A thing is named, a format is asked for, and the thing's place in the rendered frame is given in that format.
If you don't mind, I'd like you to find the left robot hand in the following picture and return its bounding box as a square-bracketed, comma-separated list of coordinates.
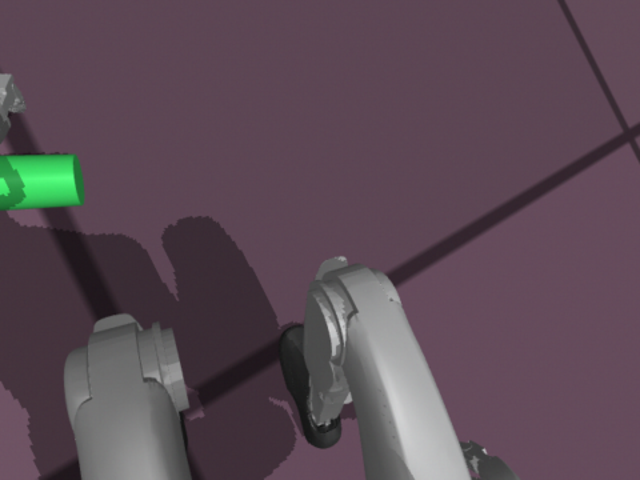
[0, 74, 26, 144]

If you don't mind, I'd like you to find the right robot hand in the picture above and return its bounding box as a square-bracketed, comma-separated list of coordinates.
[459, 440, 521, 480]

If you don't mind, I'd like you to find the right robot foot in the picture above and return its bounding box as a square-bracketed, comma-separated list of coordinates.
[278, 325, 341, 449]

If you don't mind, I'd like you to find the bottle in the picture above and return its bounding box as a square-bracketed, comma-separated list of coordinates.
[0, 154, 84, 211]

